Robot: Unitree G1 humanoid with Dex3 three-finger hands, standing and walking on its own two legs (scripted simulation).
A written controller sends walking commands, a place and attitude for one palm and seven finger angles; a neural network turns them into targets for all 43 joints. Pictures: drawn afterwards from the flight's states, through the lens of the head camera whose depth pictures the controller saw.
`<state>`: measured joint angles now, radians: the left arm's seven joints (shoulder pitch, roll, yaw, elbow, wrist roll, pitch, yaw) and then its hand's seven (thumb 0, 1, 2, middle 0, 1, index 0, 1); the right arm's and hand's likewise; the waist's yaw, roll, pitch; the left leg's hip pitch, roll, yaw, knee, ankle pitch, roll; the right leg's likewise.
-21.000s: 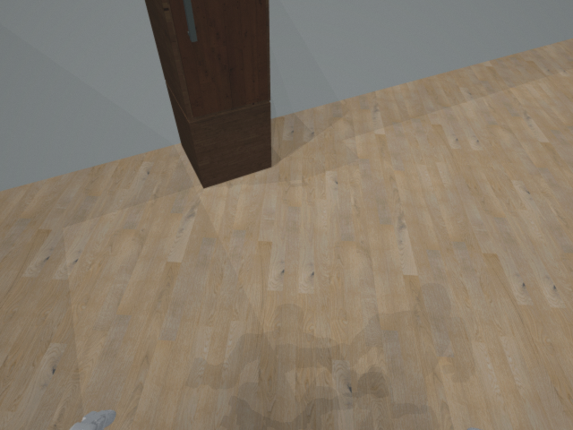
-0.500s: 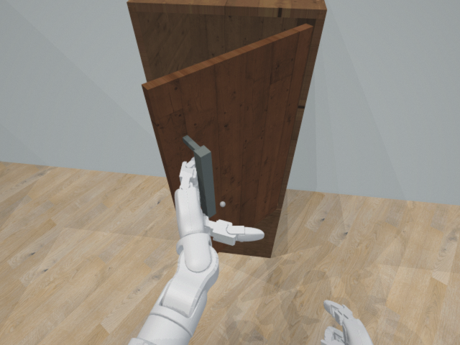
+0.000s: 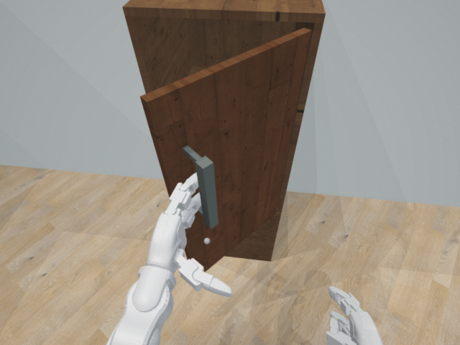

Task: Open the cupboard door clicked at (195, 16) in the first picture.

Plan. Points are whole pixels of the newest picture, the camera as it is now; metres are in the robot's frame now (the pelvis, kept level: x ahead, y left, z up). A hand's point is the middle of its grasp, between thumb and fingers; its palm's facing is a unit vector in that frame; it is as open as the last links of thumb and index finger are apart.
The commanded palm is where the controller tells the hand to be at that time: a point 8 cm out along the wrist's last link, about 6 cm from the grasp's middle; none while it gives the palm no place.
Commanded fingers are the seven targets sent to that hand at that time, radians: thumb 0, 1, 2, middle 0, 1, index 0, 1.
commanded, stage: slide the hand sideways off the handle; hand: left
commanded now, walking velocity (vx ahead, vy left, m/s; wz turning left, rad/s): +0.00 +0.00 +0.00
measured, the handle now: (201, 189) +0.36 +0.08 +0.09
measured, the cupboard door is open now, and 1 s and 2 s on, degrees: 49 49 49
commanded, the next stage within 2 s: draw the hand back to the body in 0.66 s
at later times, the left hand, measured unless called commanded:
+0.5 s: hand (171, 265) +0.22 +0.11 +0.08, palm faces -0.06 -1.00 -0.04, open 16.3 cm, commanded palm +0.20 +0.16 +0.08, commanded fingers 0.00 -0.50 0.30 -0.15 -0.30 -0.15 -0.30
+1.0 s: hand (145, 270) +0.21 +0.13 +0.10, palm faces -0.06 -0.99 -0.10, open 16.3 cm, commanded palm +0.18 +0.19 +0.11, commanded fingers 0.00 -0.50 0.30 -0.15 -0.30 -0.15 -0.30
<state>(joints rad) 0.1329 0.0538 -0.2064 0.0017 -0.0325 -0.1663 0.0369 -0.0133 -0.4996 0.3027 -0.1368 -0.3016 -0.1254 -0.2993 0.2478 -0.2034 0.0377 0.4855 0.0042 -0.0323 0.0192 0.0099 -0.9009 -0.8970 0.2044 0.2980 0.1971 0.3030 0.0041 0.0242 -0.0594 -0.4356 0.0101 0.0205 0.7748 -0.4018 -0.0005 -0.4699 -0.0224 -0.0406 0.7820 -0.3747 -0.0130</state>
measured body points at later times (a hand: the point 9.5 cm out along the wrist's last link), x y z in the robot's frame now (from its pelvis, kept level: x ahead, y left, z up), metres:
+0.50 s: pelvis +0.02 -0.01 -0.01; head +0.04 -0.03 +0.44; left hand +0.22 +0.16 +0.08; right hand +0.21 -0.23 -0.08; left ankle +0.00 +0.12 -0.71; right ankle +0.02 -0.11 -0.71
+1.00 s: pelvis +0.01 +0.00 -0.01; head +0.01 -0.02 +0.44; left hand +0.20 +0.19 +0.11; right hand +0.19 -0.21 -0.08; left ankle +0.00 +0.12 -0.71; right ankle +0.02 -0.11 -0.71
